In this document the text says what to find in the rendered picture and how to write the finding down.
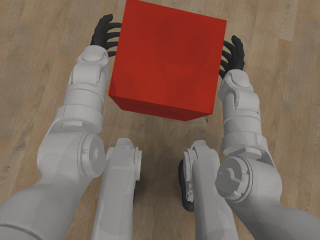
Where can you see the robot left forearm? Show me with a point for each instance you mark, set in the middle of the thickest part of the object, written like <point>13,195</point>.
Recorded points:
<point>85,94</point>

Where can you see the carton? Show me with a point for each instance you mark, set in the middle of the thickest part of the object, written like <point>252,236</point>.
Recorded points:
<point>167,61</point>

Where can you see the robot left shin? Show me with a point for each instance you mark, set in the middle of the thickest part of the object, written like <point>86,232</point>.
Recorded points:
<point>111,150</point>

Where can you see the robot right foot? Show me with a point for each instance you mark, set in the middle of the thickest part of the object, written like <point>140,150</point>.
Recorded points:
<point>188,205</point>

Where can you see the robot right forearm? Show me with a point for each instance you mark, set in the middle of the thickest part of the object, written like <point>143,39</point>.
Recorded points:
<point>242,119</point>

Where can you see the robot left hand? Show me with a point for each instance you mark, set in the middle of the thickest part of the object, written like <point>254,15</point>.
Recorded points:
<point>100,36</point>

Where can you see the robot left upper arm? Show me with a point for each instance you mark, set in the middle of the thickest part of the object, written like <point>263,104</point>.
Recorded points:
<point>67,163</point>

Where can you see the robot right upper arm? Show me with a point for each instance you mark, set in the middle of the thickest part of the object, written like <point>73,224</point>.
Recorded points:
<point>253,189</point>

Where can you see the robot right hand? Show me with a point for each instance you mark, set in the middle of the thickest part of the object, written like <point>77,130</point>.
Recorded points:
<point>235,59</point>

